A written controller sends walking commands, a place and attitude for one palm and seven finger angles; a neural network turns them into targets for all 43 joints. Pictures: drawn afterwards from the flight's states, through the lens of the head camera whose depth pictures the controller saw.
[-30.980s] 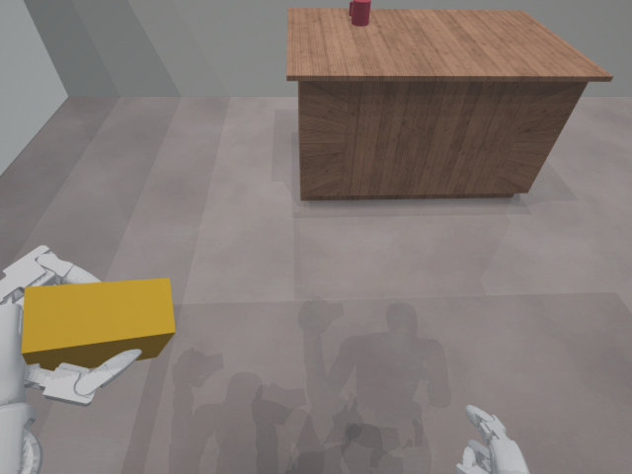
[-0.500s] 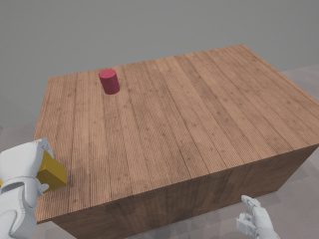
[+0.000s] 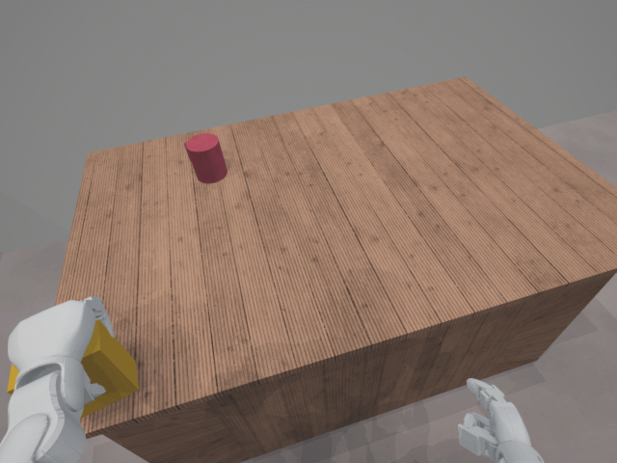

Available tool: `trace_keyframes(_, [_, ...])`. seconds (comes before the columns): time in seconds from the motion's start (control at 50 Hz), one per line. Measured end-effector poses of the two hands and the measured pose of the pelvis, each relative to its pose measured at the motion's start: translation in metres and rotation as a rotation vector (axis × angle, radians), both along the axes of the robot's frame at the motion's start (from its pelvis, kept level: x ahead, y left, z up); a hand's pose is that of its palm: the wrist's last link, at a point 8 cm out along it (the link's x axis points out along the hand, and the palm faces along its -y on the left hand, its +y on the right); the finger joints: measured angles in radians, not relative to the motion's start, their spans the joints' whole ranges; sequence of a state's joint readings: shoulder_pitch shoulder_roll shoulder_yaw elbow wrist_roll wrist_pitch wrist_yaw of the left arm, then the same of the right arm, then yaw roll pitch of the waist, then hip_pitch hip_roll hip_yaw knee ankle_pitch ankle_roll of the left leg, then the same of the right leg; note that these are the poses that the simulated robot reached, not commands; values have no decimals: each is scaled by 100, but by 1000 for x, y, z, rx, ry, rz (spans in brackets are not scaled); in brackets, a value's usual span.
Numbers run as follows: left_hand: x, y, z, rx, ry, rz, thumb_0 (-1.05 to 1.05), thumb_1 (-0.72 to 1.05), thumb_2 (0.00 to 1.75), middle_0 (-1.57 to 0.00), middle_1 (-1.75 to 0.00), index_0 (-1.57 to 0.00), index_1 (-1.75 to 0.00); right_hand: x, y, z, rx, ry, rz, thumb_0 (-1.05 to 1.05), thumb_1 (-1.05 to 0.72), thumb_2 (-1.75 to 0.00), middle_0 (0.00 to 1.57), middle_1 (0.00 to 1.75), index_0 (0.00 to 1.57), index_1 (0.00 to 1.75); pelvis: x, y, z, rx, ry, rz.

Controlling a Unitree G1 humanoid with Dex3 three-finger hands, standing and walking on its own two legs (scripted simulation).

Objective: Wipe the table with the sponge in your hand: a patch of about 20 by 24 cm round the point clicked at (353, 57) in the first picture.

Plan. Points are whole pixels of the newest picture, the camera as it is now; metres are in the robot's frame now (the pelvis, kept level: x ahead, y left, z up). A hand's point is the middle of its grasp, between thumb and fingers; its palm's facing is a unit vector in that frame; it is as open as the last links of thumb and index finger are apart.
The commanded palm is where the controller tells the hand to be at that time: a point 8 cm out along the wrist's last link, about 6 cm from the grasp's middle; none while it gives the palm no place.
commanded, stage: move the sponge above the wiping area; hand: left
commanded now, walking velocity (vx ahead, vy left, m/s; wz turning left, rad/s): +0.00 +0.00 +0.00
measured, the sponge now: (86, 380) +0.20 +0.35 -0.02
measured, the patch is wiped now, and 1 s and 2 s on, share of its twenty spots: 0.00 0.00 0.05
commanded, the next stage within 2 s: lower the sponge onto the table in 0.34 s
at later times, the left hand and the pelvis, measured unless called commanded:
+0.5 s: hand (115, 374) +0.20 +0.30 +0.01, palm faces -0.18 -0.19 -0.97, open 9.2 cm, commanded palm +0.19 +0.31 +0.10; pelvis +0.00 -0.01 +0.00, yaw +0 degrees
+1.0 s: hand (124, 350) +0.23 +0.29 +0.02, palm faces -0.09 -0.07 -0.99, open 9.2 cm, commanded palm +0.20 +0.31 +0.09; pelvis +0.00 -0.01 +0.00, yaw -1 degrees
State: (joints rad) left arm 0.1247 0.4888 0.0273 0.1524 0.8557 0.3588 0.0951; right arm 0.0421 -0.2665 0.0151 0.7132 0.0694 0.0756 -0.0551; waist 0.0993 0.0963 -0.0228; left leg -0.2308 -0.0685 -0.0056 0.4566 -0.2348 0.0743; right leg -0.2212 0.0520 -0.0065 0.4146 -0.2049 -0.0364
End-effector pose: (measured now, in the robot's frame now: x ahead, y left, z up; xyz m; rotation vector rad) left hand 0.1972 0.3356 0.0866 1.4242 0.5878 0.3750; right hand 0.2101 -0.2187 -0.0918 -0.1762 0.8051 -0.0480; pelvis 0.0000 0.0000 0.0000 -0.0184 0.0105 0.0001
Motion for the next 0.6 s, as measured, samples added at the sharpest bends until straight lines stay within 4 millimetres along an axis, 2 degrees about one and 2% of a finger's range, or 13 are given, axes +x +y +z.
trace_keyframes(0.04, [-1, -13, -16, -46, 68, -62, 0, -46, 108, -81, -142, -82, -143, 1, -1, 1, -20, -9, 13, 1, -90, -90, 20, 30, 20, 30, 0, 0, 0, 0, 2, 3])
trace_keyframes(0.08, [1, -30, -23, -73, 71, -164, 0, -46, 108, -82, -142, -82, -143, 2, -1, 3, -47, -19, 26, 1, -90, -90, 20, 30, 20, 30, 0, 0, -1, -1, -1, 3])
trace_keyframes(0.12, [5, -45, -19, -59, 16, -271, 0, -46, 108, -82, -142, -82, -143, 3, -1, 5, -68, -25, 36, 1, -90, -90, 20, 30, 20, 30, 1, 0, -1, -2, -4, 0])
trace_keyframes(0.16, [8, -53, -4, -1, -70, -345, 0, -46, 108, -82, -141, -83, -142, 4, 0, 5, -74, -27, 40, 1, -90, -90, 20, 30, 20, 30, 3, -1, -2, -3, -7, -8])
trace_keyframes(0.22, [12, -46, 22, 98, -197, -326, 0, -46, 107, -82, -141, -83, -142, 6, 2, 4, -45, -23, 31, 1, -90, -90, 20, 30, 20, 30, 5, -2, -2, -4, -8, -16])
trace_keyframes(0.28, [13, -21, 35, 114, -241, -159, 0, -46, 107, -82, -142, -83, -143, 7, 3, 3, -3, -7, 15, 1, -90, -90, 20, 30, 20, 30, 5, -4, -1, 0, -8, -22])
trace_keyframes(0.34, [7, 1, 26, 72, -156, 9, 0, -46, 107, -82, -142, -83, -143, 9, 2, 4, 20, 0, 7, 1, -90, -90, 20, 30, 20, 30, 5, -6, 0, 3, -9, -17])
trace_keyframes(0.38, [1, 4, 12, 34, -51, 52, 0, -45, 107, -82, -142, -82, -143, 11, 0, 6, 18, -10, 9, 1, -90, -90, 20, 30, 20, 30, 4, -6, 1, 3, -10, -8])
trace_keyframes(0.42, [-4, -4, -4, -15, 36, 26, 0, -45, 107, -82, -142, -82, -143, 14, -3, 8, 1, -27, 18, 1, -90, -90, 20, 30, 20, 30, 4, -6, 0, 2, -9, 2])
trace_keyframes(0.48, [-7, -30, -19, -87, 66, -109, 0, -46, 107, -82, -142, -83, -143, 16, -6, 11, -44, -51, 35, 1, -90, -90, 20, 30, 20, 30, 3, -5, 0, 0, -11, 7])
trace_keyframes(0.54, [-4, -52, -15, -68, -2, -262, 0, -46, 107, -82, -142, -83, -143, 15, -6, 12, -78, -54, 50, 1, -90, -90, 20, 30, 20, 30, 4, -6, -1, -1, -18, 3])
trace_keyframes(0.6, [2, -53, 5, 48, -107, -322, 0, -46, 107, -83, -142, -83, -143, 13, -5, 10, -76, -42, 51, 1, -90, -90, 20, 30, 20, 30, 4, -8, -2, -2, -19, -10])
